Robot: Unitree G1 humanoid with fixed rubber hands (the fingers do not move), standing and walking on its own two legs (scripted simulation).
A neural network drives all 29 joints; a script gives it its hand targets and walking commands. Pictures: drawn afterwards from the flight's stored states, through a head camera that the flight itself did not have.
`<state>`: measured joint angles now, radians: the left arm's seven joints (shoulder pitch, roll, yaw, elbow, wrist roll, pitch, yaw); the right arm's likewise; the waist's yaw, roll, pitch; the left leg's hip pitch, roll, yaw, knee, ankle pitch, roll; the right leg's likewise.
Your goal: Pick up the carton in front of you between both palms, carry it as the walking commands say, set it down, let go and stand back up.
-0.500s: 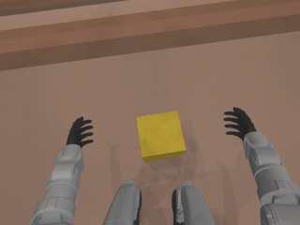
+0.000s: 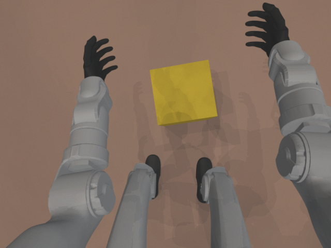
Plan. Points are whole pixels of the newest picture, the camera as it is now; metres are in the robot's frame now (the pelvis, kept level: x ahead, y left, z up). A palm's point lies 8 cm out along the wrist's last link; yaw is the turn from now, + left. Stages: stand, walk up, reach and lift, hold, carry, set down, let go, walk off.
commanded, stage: reach and lift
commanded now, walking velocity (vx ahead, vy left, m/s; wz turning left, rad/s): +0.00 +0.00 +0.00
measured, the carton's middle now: (182, 98) +0.49 +0.00 -0.51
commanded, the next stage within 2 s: none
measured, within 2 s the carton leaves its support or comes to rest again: leaves its support in 1.60 s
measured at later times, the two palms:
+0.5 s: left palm (124, 98) +0.46 +0.20 -0.35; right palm (240, 83) +0.51 -0.18 -0.35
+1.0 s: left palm (131, 96) +0.48 +0.20 -0.43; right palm (227, 88) +0.51 -0.17 -0.45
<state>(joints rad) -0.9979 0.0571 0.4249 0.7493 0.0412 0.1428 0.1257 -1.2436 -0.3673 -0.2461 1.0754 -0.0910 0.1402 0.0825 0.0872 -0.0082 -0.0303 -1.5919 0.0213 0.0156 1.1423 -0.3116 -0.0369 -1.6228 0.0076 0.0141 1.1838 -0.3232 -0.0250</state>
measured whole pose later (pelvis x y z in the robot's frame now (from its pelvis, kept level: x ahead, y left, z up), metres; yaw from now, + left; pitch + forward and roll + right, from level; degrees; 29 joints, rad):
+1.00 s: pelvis -0.03 +0.01 -0.27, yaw +3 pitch +37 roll +3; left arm -1.36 0.26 0.06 1.11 -0.38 0.00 0.20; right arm -1.43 -0.49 0.08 1.17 0.24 0.01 -0.05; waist 0.05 0.07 0.34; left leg -2.28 -0.05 0.01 2.15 -0.52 -0.05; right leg -2.30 -0.04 0.03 2.20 -0.56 -0.02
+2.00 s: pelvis -0.04 +0.02 -0.20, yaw -2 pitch +40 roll +3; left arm -1.02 -0.06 0.55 0.70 0.13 0.30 0.15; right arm -1.18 -0.15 -0.31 0.93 -0.16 0.31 -0.02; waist 0.02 0.03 -0.10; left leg -2.13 -0.08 -0.03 1.95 -0.53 -0.06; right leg -2.17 0.05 0.05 1.96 -0.50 0.02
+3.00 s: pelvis +0.05 +0.02 +0.07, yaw -4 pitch +21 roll +0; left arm -0.43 -0.17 0.38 0.53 0.21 0.33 0.06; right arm -0.45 0.11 -0.33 0.56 -0.23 0.35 -0.02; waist 0.01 0.02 -0.20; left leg -0.96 -0.04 -0.07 1.02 -0.42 -0.02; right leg -0.97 0.04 0.05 1.01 -0.40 0.01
